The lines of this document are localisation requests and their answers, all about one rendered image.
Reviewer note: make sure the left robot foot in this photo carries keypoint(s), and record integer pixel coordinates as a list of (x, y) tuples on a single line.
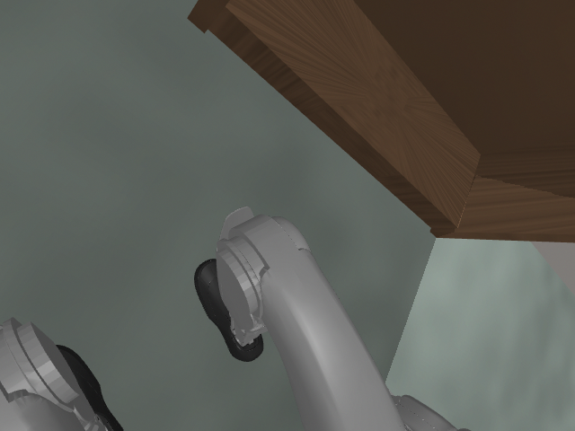
[(90, 387)]

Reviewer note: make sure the bookshelf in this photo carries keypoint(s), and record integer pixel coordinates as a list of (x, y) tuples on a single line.
[(463, 109)]

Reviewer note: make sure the right robot foot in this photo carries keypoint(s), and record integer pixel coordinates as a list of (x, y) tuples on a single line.
[(206, 284)]

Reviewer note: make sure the right robot hand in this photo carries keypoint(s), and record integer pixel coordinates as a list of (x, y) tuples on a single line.
[(416, 416)]

